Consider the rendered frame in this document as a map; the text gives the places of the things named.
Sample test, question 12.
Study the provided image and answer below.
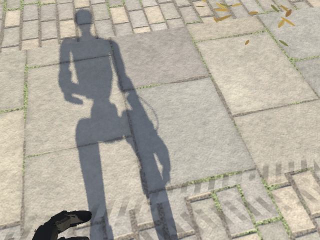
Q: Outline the left robot hand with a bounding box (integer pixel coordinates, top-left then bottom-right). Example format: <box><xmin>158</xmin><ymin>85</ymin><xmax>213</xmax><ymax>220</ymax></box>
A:
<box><xmin>32</xmin><ymin>210</ymin><xmax>92</xmax><ymax>240</ymax></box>

